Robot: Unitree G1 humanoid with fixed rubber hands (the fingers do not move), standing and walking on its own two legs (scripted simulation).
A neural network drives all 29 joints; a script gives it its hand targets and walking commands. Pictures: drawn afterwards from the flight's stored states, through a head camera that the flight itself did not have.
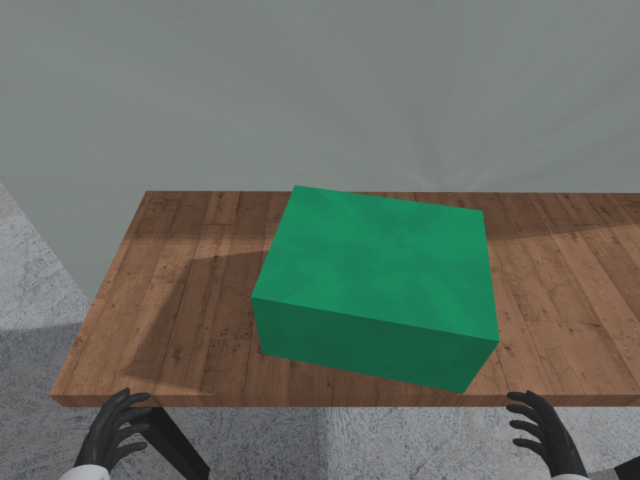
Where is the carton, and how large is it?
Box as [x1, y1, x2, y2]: [251, 185, 499, 392]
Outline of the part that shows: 295,185 251,295 262,353 463,392 499,341 482,211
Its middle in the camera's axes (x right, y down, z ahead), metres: +0.08 +0.07 +0.58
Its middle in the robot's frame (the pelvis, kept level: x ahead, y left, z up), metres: +0.39 -0.03 +0.01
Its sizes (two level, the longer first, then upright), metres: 0.293 0.222 0.148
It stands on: a table, 0.71 m high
